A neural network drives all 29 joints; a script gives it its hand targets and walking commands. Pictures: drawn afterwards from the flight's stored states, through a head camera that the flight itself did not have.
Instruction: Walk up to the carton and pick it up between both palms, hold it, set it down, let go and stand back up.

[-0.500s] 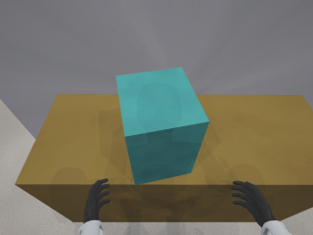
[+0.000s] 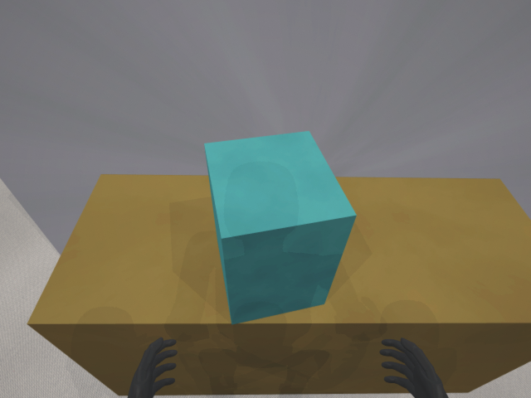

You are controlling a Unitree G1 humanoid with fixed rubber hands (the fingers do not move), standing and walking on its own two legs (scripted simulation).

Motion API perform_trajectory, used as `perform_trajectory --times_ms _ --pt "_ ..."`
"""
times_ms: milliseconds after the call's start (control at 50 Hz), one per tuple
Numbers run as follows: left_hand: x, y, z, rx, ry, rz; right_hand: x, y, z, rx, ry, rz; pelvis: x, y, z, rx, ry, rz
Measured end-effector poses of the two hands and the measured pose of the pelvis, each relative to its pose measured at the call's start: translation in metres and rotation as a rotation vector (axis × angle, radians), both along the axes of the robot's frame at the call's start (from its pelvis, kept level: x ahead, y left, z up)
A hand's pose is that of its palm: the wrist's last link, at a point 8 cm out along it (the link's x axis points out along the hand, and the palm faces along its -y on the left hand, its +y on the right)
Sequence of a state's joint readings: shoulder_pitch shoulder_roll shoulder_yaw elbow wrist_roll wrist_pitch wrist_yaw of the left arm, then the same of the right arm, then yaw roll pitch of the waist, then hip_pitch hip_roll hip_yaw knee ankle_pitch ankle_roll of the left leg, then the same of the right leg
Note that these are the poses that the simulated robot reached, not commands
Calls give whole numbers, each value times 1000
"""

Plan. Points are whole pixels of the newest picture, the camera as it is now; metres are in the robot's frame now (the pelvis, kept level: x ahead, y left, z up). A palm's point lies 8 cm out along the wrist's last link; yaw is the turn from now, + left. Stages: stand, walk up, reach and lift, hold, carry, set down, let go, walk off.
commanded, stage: set down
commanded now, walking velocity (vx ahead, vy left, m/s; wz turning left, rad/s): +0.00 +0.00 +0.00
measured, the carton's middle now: (269, 230) +0.45 +0.02 -0.03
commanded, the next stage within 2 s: let go in 0.20 s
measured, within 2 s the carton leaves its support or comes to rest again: neither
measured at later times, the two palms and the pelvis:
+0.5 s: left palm out of the picture +0.14 +0.25 -0.09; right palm out of the picture +0.14 -0.20 -0.08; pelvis +0.00 +0.02 +0.00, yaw -1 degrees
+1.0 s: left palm out of the picture +0.06 +0.28 -0.13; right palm out of the picture +0.06 -0.21 -0.10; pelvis -0.01 +0.04 +0.00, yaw +1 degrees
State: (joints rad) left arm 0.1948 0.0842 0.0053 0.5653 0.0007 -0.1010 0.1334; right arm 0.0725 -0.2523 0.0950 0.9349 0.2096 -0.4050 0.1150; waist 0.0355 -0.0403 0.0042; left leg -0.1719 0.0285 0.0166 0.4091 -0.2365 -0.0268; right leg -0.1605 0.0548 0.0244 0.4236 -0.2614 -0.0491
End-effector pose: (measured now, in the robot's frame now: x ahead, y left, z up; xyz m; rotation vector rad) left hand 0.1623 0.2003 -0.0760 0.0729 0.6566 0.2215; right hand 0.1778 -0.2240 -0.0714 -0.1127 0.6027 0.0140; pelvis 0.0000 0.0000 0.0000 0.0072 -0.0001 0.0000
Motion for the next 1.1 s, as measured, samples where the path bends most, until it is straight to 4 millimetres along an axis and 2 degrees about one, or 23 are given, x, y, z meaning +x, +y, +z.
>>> perform_trajectory --times_ms 460,720,780,900,1100 --pt "-19 51 -12 28 205 -71 -39 25 -12 -77 149 -58 -4 22 3 -10 -56 -10" --pt "-20 57 -11 27 212 -97 -42 31 -13 -89 152 -63 -5 32 1 -16 -65 -13" --pt "-23 59 -16 47 194 -127 -45 27 -17 -115 198 -86 -4 33 -1 -18 -42 -4" --pt "-59 69 -39 24 280 -103 -75 16 -25 -161 300 -147 -3 35 -3 -30 -52 8" --pt "-145 82 -66 -3 502 -69 -159 14 -38 -197 487 -182 -21 44 -2 -35 -80 16"
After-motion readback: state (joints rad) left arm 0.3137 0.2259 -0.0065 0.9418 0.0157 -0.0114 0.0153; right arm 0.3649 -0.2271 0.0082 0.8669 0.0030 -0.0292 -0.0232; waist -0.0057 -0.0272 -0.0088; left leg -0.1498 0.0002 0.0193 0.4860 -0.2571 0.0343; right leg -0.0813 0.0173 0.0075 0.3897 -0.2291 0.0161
